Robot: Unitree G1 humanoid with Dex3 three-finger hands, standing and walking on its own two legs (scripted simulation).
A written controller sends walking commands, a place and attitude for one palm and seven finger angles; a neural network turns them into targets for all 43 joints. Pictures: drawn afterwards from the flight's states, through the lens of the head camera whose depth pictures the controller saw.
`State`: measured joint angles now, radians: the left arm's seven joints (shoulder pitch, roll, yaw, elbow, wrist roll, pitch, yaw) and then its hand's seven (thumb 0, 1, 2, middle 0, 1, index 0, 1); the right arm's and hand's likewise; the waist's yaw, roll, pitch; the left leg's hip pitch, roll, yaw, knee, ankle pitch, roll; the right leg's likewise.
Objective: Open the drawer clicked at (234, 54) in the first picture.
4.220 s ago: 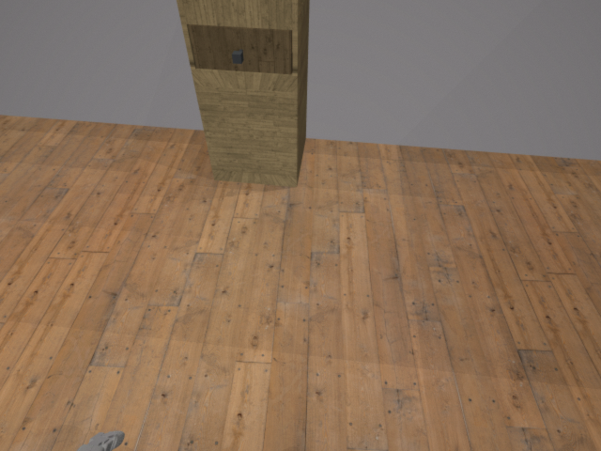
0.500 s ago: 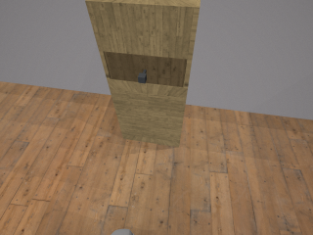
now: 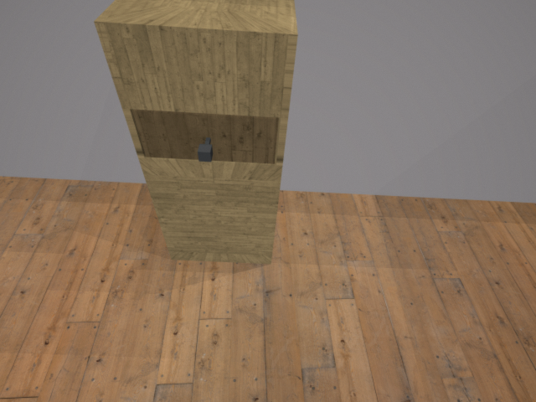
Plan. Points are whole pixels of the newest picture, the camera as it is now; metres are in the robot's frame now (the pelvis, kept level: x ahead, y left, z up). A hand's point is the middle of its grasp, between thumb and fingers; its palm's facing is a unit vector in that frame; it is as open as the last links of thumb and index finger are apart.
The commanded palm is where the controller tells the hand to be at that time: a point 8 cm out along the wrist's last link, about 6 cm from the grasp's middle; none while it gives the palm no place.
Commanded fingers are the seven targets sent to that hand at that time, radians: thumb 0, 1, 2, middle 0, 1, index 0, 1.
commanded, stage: take the last steps up to it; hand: left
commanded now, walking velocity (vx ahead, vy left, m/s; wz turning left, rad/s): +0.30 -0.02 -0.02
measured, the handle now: (206, 148) +0.76 +0.18 -0.11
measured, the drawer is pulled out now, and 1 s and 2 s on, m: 0.00 0.00 0.00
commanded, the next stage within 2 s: come to a stop and stand still in 0.56 s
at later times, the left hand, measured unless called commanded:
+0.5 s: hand out of the picture +0.07 +0.11 -0.18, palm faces +0.12 -0.98 -0.17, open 7.3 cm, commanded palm none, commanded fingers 0.00 0.90 0.90 -0.20 -0.30 -0.20 -0.30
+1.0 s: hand (181, 326) +0.29 +0.17 -0.18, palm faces +0.07 -0.97 -0.24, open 7.4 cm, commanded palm none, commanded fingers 0.00 0.90 0.90 -0.20 -0.30 -0.20 -0.30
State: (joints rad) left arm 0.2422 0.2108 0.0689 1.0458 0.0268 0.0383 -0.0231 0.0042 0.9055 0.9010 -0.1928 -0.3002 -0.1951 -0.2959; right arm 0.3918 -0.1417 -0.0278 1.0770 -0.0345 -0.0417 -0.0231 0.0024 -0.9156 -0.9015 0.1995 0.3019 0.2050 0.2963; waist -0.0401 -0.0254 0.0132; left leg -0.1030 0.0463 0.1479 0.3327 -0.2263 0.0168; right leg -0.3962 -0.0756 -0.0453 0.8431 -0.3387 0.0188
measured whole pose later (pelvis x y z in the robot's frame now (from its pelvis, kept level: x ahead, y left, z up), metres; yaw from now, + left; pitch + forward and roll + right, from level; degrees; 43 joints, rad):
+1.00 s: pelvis +0.23 -0.03 -0.01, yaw +1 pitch -2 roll +0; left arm 0.18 0.19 0.06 0.99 0.02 0.05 0.04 0.00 0.91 0.90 -0.19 -0.30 -0.20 -0.30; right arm 0.15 -0.16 -0.05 1.04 -0.03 0.02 -0.04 -0.01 -0.93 -0.90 0.20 0.30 0.21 0.30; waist -0.01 -0.01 0.08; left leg -0.26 0.06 0.15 0.49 -0.20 0.02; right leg -0.40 -0.05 -0.04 0.86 -0.42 0.02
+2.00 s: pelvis +0.17 -0.01 -0.01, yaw +1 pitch -1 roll +0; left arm 0.26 0.14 0.01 1.14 0.01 0.00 0.04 0.01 0.92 0.90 -0.20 -0.30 -0.20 -0.30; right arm 0.25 -0.16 0.00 1.13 -0.01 -0.01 -0.03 0.01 -0.93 -0.90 0.20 0.30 0.20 0.30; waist 0.00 0.01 0.03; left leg -0.12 0.00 0.06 0.41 -0.27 0.01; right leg -0.17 -0.04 -0.04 0.44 -0.24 0.02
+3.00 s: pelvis +0.23 -0.02 -0.02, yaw +0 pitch +1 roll +0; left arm 0.34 0.14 0.03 1.13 0.02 -0.01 0.01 0.00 0.90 0.90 -0.20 -0.30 -0.20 -0.30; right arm 0.35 -0.14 0.01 1.10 -0.03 -0.07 -0.03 0.00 -0.91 -0.90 0.20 0.30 0.20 0.30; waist -0.01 -0.01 0.02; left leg -0.13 0.03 0.07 0.56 -0.44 0.00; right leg -0.31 -0.02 -0.07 0.85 -0.53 -0.05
